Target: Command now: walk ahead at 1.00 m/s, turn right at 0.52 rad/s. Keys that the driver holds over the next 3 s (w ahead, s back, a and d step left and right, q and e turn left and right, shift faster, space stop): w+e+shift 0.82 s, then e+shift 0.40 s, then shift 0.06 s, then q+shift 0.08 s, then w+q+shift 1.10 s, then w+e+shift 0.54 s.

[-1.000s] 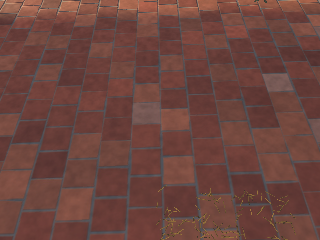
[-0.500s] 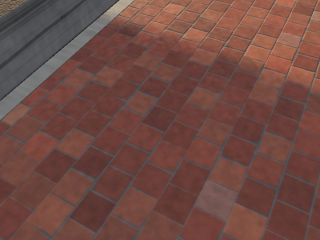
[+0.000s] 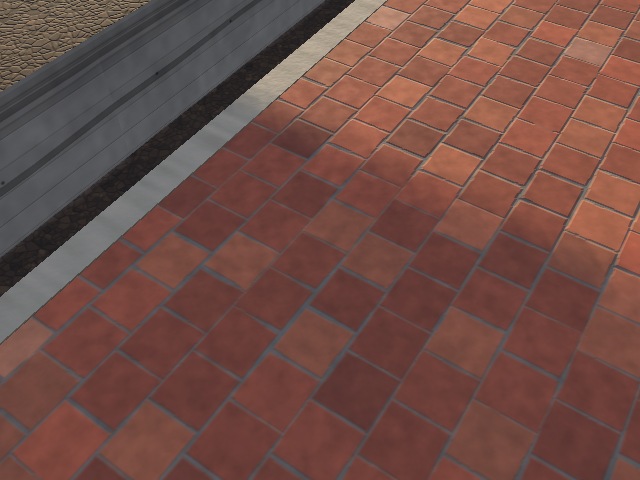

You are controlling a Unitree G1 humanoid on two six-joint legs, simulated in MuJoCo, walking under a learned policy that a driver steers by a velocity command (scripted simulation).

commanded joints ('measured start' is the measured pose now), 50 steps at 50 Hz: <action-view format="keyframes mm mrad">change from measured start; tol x64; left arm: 1 -89 28 0 -66 -8 -11 -18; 50 161 254 111 -154 -58 -18 -27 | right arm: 1 -72 -60 -3 -61 8 -41 5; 50 -210 -295 -81 -199 62 20 -79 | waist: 1 22 58 106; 50 258 159 -185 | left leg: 1 -195 222 5 -205 575 -59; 9 5 339 72 476 1541 -141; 12 -898 38 -179 1553 -226 -172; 26 -416 173 -156 286 389 -173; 33 289 596 -1022 -53 -668 16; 50 -168 333 37 524 1160 -153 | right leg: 1 68 17 -88 -171 195 -22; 12 1190 -94 607 -619 -75 -493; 26 497 125 328 -876 280 -171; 33 -101 174 79 363 -279 -74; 50 712 216 -118 -502 207 -111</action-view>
